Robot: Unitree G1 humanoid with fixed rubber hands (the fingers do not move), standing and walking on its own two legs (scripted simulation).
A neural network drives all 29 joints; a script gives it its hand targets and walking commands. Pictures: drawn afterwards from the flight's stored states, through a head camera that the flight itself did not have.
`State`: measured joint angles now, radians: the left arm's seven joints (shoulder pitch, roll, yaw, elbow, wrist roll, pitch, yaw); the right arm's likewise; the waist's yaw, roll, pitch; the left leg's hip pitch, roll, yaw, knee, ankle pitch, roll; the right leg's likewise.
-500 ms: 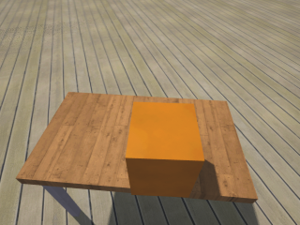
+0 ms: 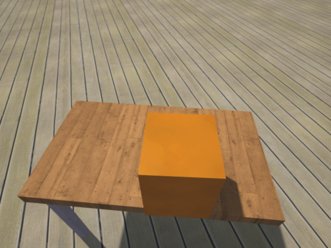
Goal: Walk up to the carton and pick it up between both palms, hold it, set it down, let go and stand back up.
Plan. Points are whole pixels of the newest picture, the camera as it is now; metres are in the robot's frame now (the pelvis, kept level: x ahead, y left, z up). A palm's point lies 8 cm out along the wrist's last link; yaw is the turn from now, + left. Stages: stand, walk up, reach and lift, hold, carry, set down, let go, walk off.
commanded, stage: stand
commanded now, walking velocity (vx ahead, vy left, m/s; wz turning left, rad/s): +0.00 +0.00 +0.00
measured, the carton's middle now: (178, 166) +0.39 -0.02 -0.06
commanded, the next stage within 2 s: none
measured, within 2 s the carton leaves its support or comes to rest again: neither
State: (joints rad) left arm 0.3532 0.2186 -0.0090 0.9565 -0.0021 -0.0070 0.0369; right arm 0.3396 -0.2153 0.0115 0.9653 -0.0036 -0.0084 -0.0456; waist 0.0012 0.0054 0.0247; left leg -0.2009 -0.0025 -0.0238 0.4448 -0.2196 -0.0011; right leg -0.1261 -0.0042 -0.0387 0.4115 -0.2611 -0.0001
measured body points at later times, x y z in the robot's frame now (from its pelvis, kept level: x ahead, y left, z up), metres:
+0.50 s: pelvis +0.00 +0.00 +0.00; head +0.01 +0.00 +0.45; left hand +0.01 +0.24 -0.15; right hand +0.01 -0.25 -0.15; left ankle +0.01 +0.12 -0.74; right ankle -0.02 -0.12 -0.74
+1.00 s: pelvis +0.00 -0.01 +0.00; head +0.01 +0.00 +0.45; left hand +0.00 +0.24 -0.15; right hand +0.01 -0.25 -0.15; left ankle +0.01 +0.12 -0.74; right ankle -0.02 -0.12 -0.74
